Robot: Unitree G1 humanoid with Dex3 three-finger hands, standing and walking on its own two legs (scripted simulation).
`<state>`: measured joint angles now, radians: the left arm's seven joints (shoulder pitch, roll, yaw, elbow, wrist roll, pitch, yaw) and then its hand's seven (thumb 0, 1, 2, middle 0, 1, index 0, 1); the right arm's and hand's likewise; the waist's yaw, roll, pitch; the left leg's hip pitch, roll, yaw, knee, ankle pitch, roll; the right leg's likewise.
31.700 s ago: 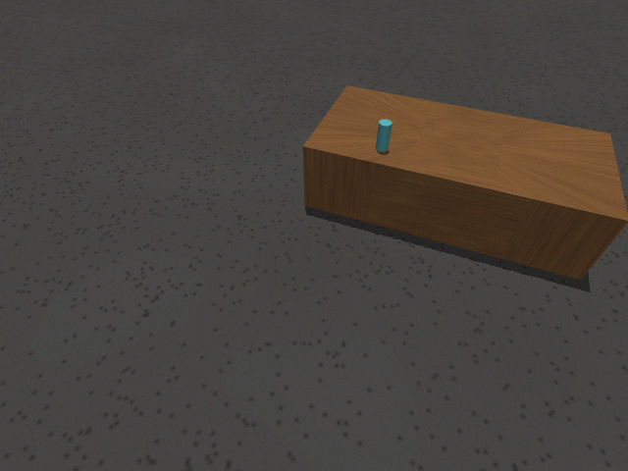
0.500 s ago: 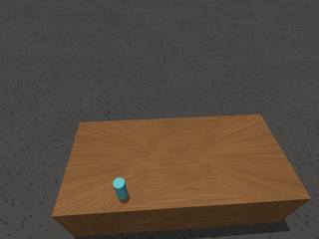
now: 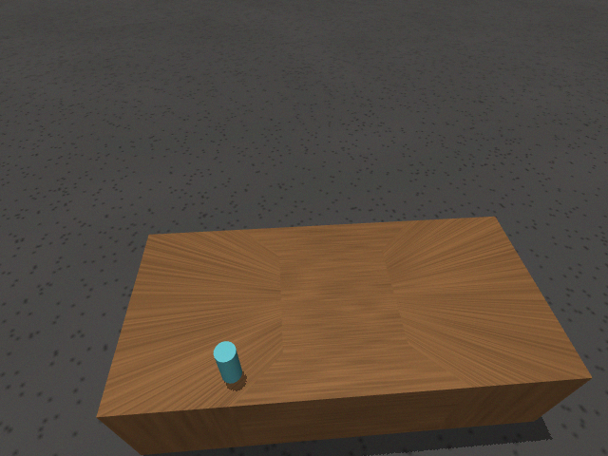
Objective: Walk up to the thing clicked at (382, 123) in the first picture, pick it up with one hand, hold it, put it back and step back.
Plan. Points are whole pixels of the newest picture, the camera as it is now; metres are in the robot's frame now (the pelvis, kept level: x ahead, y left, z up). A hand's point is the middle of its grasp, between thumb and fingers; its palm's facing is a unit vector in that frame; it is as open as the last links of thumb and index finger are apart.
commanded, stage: stand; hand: left
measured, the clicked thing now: (228, 362) +0.45 +0.19 -0.39
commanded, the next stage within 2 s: step back in 0.82 s
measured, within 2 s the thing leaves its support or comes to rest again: neither
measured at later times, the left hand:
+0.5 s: hand out of the picture +0.07 +0.25 -0.16, palm faces -0.02 -0.94 -0.34, open 7.4 cm
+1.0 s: hand out of the picture +0.07 +0.26 -0.16, palm faces -0.01 -0.92 -0.39, open 7.4 cm
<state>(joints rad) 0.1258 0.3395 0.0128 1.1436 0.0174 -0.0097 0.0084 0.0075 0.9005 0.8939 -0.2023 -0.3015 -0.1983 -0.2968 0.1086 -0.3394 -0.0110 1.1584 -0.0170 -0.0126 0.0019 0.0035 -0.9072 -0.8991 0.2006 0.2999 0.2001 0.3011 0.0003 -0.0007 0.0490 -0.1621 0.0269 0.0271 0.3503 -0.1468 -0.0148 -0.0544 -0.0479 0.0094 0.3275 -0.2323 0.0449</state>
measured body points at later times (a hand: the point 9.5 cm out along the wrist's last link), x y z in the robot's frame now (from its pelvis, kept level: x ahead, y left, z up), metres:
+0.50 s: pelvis +0.01 -0.01 +0.00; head +0.02 -0.01 +0.45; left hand +0.07 +0.29 -0.14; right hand +0.08 -0.31 -0.14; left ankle +0.03 +0.13 -0.75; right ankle -0.03 -0.15 -0.75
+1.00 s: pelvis -0.03 -0.02 -0.01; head +0.03 -0.01 +0.43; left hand +0.08 +0.30 -0.14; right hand +0.08 -0.32 -0.14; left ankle +0.03 +0.13 -0.75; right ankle -0.03 -0.15 -0.74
